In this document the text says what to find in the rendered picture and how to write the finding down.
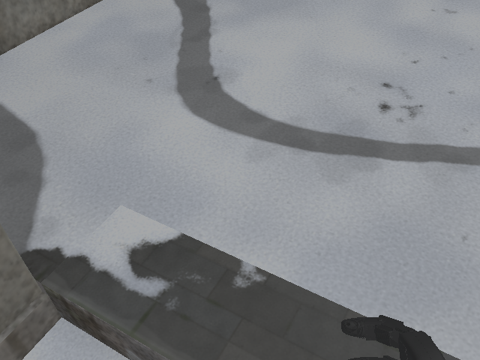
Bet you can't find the right robot hand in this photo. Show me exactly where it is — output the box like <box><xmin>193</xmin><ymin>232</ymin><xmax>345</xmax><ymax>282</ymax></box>
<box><xmin>341</xmin><ymin>315</ymin><xmax>445</xmax><ymax>360</ymax></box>

